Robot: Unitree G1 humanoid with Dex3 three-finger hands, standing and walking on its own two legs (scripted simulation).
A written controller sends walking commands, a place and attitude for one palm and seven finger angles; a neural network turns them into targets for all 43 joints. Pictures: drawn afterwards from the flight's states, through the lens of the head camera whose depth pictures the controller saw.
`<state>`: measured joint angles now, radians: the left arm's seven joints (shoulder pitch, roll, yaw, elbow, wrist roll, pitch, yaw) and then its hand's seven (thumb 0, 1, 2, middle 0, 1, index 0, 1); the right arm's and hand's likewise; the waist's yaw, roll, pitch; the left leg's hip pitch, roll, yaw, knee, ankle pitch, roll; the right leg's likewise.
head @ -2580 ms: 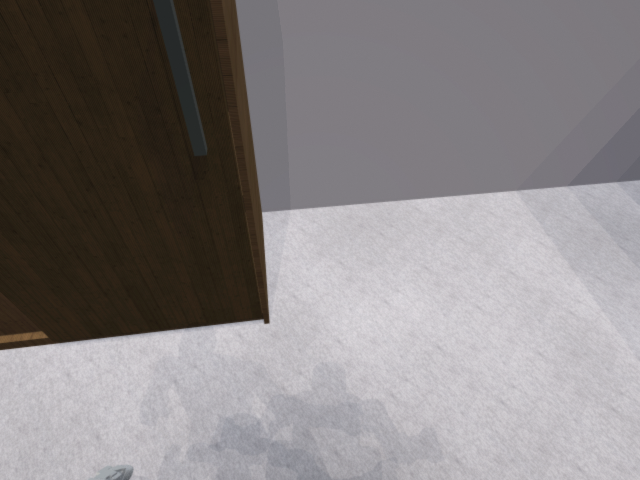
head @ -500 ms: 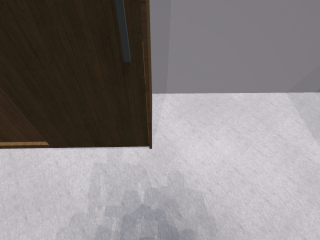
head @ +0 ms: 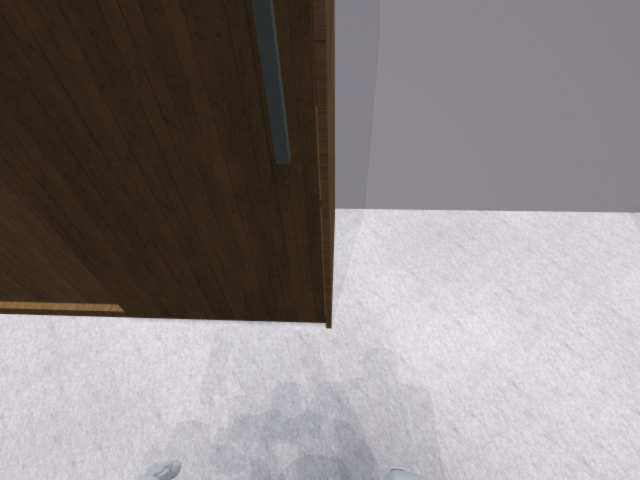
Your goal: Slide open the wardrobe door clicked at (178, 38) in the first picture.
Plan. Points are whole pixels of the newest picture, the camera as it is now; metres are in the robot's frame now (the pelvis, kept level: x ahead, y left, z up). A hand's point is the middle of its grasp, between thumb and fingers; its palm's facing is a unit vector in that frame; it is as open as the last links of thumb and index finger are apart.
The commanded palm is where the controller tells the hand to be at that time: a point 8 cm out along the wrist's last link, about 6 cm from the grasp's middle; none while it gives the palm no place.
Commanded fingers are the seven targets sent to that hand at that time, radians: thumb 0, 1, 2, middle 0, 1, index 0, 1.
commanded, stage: take the last steps up to it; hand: right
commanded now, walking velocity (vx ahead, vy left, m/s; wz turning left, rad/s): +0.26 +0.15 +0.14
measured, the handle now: (274, 68) +0.66 +0.08 +0.18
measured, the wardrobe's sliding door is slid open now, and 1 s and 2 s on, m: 0.00 0.00 0.00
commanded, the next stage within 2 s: come to a stop and stand still in 0.30 s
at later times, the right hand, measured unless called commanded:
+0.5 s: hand (410, 374) +0.31 -0.13 -0.17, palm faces -0.17 +0.97 -0.16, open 7.4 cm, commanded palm none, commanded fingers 0.00 -0.90 -0.90 0.20 0.30 0.20 0.30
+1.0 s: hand (442, 395) +0.28 -0.19 -0.19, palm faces +0.02 +0.98 -0.20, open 7.4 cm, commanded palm none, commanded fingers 0.00 -0.90 -0.90 0.20 0.30 0.20 0.30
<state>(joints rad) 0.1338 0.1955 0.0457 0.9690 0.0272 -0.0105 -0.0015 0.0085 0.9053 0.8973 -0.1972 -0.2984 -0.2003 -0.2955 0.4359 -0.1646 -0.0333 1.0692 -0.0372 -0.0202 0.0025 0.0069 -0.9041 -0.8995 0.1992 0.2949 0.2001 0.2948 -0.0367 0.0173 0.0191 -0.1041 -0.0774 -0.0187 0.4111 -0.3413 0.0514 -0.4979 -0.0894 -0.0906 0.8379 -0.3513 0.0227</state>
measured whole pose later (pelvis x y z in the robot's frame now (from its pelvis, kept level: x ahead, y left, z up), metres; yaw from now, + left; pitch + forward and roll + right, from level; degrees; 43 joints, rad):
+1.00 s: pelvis +0.19 +0.01 -0.01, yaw +2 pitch -1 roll +1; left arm 0.15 0.17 0.04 0.93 0.04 0.02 0.01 0.00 0.91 0.90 -0.20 -0.30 -0.20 -0.30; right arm 0.16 -0.23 -0.07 0.95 -0.03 0.07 -0.03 0.01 -0.90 -0.90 0.20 0.29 0.20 0.29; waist -0.01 0.06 0.05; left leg -0.50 0.07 0.01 0.83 -0.40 -0.03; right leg -0.31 -0.01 -0.07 0.70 -0.38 -0.04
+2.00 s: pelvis +0.16 +0.02 +0.01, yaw +4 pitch -1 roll +0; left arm 0.31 0.10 0.00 1.18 0.01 0.00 0.03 0.00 0.91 0.90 -0.20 -0.30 -0.20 -0.30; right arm 0.35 -0.09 0.01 1.17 -0.01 -0.01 -0.04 0.01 -0.91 -0.90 0.20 0.29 0.20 0.29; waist 0.01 0.01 0.02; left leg -0.13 -0.01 0.02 0.41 -0.27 0.02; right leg -0.20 0.01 -0.10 0.38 -0.16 -0.04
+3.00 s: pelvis +0.18 +0.01 +0.00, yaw +4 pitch -1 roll +0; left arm 0.28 0.18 -0.02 1.06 0.02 -0.01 0.02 0.01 0.93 0.90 -0.20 -0.30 -0.20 -0.30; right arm 0.30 -0.16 0.02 1.06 -0.01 -0.03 -0.04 0.01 -0.91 -0.90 0.20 0.29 0.20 0.29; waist 0.01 -0.01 0.00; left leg -0.14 0.00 0.02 0.52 -0.36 0.02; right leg -0.24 0.01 -0.08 0.53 -0.28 -0.04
